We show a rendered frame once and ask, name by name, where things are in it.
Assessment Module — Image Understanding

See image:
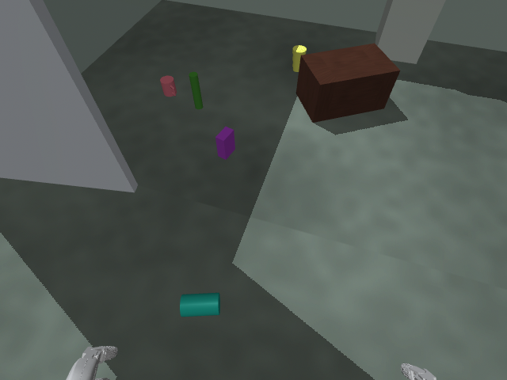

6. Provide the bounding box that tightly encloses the right robot hand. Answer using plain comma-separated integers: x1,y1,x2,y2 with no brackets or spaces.
401,363,436,380

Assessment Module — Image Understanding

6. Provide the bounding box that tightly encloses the left robot hand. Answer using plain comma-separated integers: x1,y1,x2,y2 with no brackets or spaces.
66,346,118,380

